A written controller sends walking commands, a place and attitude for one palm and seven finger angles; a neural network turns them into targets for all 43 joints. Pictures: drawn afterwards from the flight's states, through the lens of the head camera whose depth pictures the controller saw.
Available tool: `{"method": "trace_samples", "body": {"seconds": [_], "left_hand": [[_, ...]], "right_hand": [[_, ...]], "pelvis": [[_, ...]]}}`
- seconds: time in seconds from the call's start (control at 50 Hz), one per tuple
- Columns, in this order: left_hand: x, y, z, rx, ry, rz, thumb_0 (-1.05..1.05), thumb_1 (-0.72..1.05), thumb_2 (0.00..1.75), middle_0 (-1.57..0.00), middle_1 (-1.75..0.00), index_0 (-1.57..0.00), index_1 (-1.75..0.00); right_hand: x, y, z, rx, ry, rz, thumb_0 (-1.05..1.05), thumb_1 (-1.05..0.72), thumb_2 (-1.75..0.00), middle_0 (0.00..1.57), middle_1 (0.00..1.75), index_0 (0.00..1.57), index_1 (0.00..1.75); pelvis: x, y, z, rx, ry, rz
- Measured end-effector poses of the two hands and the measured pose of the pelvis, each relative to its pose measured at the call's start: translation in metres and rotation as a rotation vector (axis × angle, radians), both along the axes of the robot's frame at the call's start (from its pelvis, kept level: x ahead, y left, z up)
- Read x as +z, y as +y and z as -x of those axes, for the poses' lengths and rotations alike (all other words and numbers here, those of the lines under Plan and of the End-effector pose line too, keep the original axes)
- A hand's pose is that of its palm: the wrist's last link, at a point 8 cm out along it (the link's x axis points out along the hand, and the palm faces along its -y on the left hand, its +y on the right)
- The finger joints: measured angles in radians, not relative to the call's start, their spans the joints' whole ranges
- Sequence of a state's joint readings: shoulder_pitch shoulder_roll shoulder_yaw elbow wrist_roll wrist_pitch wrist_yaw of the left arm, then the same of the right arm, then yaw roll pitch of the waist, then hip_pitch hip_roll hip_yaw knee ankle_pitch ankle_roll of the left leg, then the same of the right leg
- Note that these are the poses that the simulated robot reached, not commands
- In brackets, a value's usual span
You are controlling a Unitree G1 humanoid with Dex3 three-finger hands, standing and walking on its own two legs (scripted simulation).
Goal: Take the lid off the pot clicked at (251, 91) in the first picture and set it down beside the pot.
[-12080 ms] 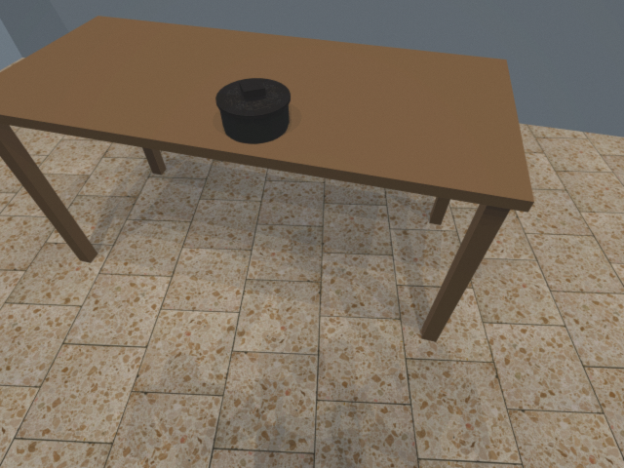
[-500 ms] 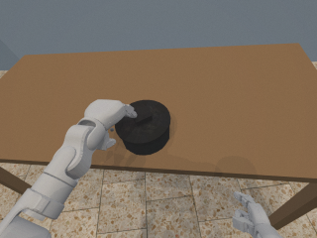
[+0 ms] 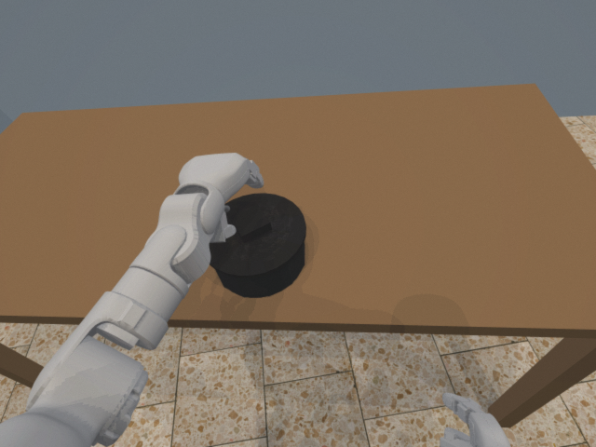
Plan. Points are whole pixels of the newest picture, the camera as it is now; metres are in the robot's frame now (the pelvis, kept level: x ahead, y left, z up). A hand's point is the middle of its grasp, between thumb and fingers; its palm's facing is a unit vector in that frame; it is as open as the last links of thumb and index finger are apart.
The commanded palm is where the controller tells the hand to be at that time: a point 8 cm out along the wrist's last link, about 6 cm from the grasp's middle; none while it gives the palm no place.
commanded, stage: move the open hand above the knob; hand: left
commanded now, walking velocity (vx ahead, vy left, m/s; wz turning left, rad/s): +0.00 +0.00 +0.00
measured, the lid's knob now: (250, 223) +0.45 +0.10 +0.04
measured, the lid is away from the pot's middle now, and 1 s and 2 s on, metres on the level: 0.00 0.00 0.00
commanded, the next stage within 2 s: lower the open fingers around the knob in 0.76 s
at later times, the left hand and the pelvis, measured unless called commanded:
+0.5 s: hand (232, 203) +0.42 +0.10 +0.12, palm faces -0.22 -0.03 -0.97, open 10.4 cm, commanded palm +0.40 +0.11 +0.18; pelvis +0.00 +0.00 +0.00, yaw +0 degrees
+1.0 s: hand (232, 211) +0.42 +0.11 +0.10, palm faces -0.28 -0.02 -0.96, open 10.4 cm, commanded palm +0.41 +0.11 +0.17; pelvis +0.00 +0.01 +0.00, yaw +0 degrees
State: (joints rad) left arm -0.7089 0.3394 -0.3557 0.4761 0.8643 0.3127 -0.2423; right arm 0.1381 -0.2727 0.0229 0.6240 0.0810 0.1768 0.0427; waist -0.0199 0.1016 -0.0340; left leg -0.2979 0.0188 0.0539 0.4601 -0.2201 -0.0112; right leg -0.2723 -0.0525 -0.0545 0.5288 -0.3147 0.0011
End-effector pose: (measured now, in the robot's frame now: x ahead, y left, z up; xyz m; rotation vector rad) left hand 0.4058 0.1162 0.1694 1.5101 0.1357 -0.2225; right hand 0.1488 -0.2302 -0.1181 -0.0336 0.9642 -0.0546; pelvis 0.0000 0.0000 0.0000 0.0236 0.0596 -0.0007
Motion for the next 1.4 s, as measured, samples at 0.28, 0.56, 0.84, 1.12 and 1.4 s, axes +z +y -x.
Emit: {"method": "trace_samples", "body": {"seconds": [0.28,0.56,0.84,1.12,1.4], "left_hand": [[0.002,-0.01,-0.013,-0.012,0.006,-0.01,0.0,-0.3,1.37,-0.82,-0.08,-0.81,-0.08],[0.003,-0.004,-0.005,-0.013,0.0,-0.012,0.0,-0.3,1.37,-0.82,-0.08,-0.82,-0.08],[0.002,-0.003,-0.004,-0.029,0.013,-0.017,0.0,-0.3,1.37,-0.82,-0.08,-0.82,-0.08],[-0.015,-0.01,-0.011,-0.062,0.053,-0.004,0.0,-0.3,1.37,-0.82,-0.08,-0.82,-0.08],[-0.037,0.004,-0.014,-0.047,0.076,0.012,0.0,-0.3,1.37,-0.82,-0.08,-0.81,-0.08]], "right_hand": [[-0.001,-0.008,0.011,-0.038,0.017,0.024,0.01,-0.9,-0.9,0.2,0.3,0.2,0.29],[0.005,0.003,-0.003,-0.01,-0.024,0.019,0.01,-0.9,-0.9,0.2,0.3,0.2,0.29],[0.007,0.006,0.0,-0.013,-0.023,0.033,0.01,-0.9,-0.9,0.2,0.3,0.2,0.29],[-0.001,0.0,0.02,-0.048,0.035,0.054,0.01,-0.9,-0.9,0.2,0.3,0.2,0.3],[-0.002,-0.008,0.022,-0.069,0.067,0.074,0.01,-0.9,-0.9,0.2,0.3,0.2,0.29]], "pelvis": [[0.0,0.001,-0.002,-0.007,0.008,-0.001],[0.001,0.003,0.003,-0.001,-0.001,0.001],[0.001,0.006,0.005,0.0,-0.005,0.003],[0.001,0.008,0.002,-0.008,0.009,0.004],[0.001,0.009,-0.007,-0.011,0.028,0.009]]}}
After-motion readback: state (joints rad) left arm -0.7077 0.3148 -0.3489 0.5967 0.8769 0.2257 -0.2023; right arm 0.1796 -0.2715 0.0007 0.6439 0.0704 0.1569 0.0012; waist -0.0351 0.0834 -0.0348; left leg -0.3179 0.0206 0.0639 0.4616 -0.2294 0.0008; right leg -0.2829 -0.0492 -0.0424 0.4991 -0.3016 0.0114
